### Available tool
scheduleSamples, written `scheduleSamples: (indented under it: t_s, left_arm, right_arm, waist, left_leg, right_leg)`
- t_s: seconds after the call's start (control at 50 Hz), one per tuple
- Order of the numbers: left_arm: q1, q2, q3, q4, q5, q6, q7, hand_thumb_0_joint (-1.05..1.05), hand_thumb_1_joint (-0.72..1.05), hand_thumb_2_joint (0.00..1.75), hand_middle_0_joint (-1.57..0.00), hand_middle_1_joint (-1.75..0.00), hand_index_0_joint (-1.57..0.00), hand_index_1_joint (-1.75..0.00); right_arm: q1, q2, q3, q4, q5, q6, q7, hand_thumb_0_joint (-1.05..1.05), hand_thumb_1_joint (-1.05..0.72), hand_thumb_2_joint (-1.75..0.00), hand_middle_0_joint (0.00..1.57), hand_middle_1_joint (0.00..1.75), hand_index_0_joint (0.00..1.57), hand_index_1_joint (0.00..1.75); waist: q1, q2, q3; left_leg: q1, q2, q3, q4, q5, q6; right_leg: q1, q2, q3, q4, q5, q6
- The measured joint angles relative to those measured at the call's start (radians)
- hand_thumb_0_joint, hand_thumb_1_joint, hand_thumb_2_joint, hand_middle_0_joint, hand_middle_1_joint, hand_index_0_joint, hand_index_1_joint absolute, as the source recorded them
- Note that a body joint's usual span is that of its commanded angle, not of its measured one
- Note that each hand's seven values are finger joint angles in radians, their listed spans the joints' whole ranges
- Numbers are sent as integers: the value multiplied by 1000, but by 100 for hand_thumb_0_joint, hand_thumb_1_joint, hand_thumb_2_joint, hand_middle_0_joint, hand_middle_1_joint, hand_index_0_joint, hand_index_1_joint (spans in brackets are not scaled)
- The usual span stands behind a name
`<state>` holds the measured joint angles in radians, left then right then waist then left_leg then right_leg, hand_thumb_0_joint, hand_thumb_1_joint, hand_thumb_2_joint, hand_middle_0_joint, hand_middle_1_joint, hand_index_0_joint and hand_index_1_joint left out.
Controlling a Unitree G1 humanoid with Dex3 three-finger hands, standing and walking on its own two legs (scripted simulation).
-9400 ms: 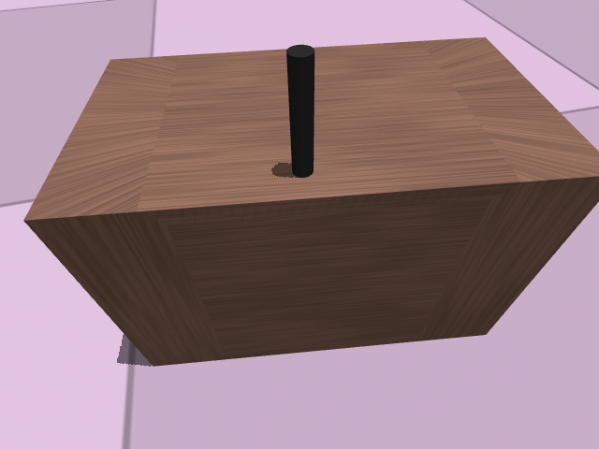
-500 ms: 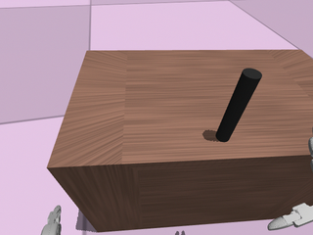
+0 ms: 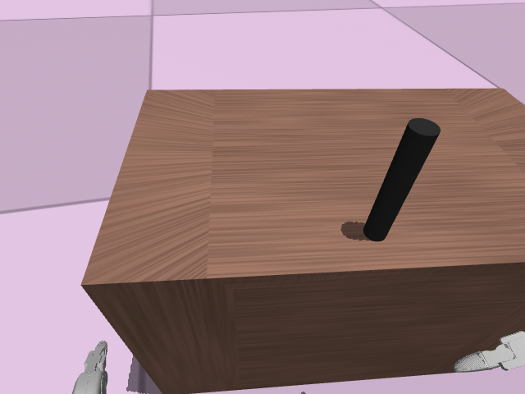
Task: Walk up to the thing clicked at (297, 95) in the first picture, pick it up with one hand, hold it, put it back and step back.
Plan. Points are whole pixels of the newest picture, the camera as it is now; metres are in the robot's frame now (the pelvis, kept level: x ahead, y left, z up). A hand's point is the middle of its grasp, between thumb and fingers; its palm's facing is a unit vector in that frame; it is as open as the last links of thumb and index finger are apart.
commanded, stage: go down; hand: right
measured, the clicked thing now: (395, 188) +0.42 -0.22 +0.10
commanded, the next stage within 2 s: none
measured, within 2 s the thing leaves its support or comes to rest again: neither
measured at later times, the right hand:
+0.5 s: hand out of the picture +0.26 -0.33 +0.15, palm faces +0.24 +0.95 -0.21, open 17.5 cm
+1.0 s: hand out of the picture +0.28 -0.37 +0.16, palm faces +0.24 +0.97 -0.06, open 17.6 cm
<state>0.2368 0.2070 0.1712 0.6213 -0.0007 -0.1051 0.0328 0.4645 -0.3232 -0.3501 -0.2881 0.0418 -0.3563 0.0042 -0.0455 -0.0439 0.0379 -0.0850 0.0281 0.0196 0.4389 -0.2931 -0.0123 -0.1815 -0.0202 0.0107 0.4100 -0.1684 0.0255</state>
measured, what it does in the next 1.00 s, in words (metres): stands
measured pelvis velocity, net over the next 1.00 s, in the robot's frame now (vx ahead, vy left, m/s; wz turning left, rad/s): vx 0.00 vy -0.01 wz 0.00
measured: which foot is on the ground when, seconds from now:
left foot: down 0.00-1.00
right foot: down 0.00-1.00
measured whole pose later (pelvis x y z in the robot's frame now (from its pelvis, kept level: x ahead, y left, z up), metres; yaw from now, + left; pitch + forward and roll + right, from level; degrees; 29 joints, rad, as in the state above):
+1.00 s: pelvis +0.00 -0.01 +0.00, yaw +0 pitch +1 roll +0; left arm 0.22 0.23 -0.01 0.72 -0.01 -0.19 0.21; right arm -0.18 -0.60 -0.64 0.49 0.32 -0.01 0.51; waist -0.02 -0.01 -0.05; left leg -0.18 0.03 0.02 0.47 -0.30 -0.02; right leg -0.30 -0.02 0.02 0.49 -0.20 0.01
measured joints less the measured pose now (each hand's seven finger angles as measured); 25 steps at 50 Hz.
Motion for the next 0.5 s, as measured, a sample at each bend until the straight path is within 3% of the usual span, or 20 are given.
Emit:
scheduleSamples:
  t_s: [0.12, 0.22, 0.36, 0.44, 0.5]
  left_arm:
    - [-25, 2, 0, 49, 0, 7, 7, -1, -53, 5, -6, -6, -6, -6]
    - [-60, 14, -12, 96, -4, 11, 36, -1, -53, 4, -6, -5, -6, -5]
    - [-56, 17, -92, 91, -14, -16, 94, -1, -53, 4, -6, -5, -6, -5]
    - [-53, 4, -132, 117, -23, -25, 111, -1, -53, 4, -6, -5, -6, -5]
    - [-39, 2, -133, 111, -22, -24, 115, -1, -53, 4, -6, -5, -6, -5]
  right_arm:
    - [-63, 5, -58, 101, 36, -11, 43, -1, 51, -8, 4, 6, 5, 6]
    - [-179, -39, -115, 241, 83, 21, 117, -1, 55, -9, 3, 7, 5, 7]
    - [-375, -126, -193, 437, 181, 101, 261, -2, 57, -9, 3, 7, 4, 7]
    - [-437, -164, -209, 528, 223, 167, 341, -2, 55, -8, 3, 6, 4, 6]
    - [-443, -170, -209, 548, 232, 212, 382, -2, 55, -7, 3, 6, 4, 6]
  waist:
    - [6, 15, -22]
    - [13, 12, -17]
    - [21, 20, -35]
    - [25, 27, -61]
    - [25, 22, -68]
  left_leg:
    - [-11, -4, 2, 20, -12, 4]
    - [-19, -8, 8, 21, -9, 4]
    - [-32, -6, 8, 10, -1, 0]
    - [-41, -1, -1, 9, -2, -3]
    - [-47, 3, -8, 9, -2, -7]
  right_leg:
    - [-12, -4, 3, 21, -12, 4]
    - [-27, -7, 10, 33, -12, 5]
    - [-44, -5, 9, 29, -9, 1]
    - [-48, -1, 0, 27, -12, -4]
    - [-54, 2, -8, 31, -17, -8]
